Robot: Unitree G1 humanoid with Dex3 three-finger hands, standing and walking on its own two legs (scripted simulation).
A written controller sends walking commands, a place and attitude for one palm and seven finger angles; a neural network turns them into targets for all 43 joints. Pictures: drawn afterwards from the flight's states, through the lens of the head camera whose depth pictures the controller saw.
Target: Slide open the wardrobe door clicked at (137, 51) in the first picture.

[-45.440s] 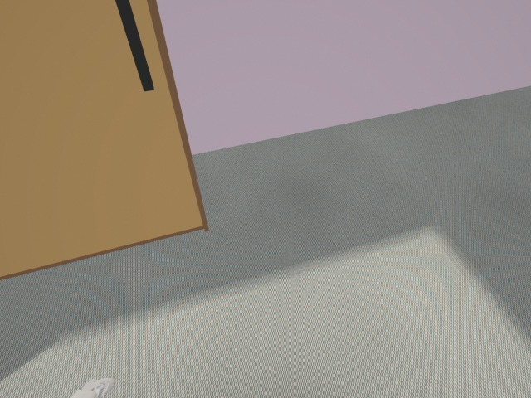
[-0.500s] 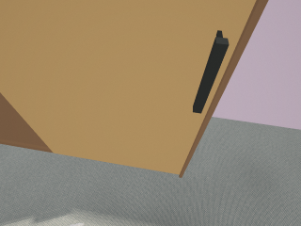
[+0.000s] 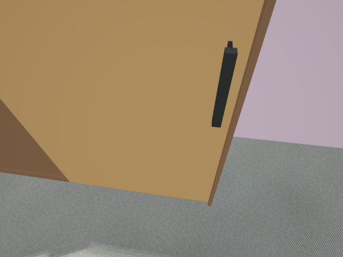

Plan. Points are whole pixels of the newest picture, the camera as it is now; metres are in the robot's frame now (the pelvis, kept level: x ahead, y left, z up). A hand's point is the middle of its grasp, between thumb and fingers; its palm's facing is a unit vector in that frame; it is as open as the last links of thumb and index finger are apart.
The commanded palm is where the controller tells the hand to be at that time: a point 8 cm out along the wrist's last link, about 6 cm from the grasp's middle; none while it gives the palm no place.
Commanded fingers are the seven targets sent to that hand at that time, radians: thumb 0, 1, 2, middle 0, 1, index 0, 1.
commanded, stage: come to a stop and stand still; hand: right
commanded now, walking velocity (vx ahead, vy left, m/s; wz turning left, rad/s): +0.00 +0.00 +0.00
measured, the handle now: (222, 88) +0.52 -0.11 +0.12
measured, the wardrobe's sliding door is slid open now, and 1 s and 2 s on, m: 0.00 0.00 0.00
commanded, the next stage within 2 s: look again from close up in 1.02 s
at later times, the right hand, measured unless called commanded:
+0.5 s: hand out of the picture +0.02 -0.19 -0.17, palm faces +0.02 +0.97 -0.24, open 7.4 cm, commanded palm none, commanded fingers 0.00 -0.90 -0.90 0.20 0.30 0.20 0.30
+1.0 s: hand out of the picture +0.06 -0.18 -0.17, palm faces -0.01 +0.97 -0.25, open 7.4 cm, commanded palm none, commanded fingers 0.00 -0.90 -0.90 0.20 0.30 0.20 0.30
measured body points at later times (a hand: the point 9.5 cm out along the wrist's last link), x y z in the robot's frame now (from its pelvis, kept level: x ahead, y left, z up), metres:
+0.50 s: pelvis +0.00 +0.00 -0.01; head +0.00 +0.01 +0.44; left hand +0.03 +0.22 -0.17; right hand +0.02 -0.24 -0.15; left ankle +0.03 +0.13 -0.74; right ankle -0.01 -0.11 -0.74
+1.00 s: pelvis +0.01 +0.02 +0.00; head +0.03 +0.03 +0.45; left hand +0.04 +0.27 -0.16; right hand +0.06 -0.23 -0.15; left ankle +0.03 +0.13 -0.74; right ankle -0.01 -0.11 -0.74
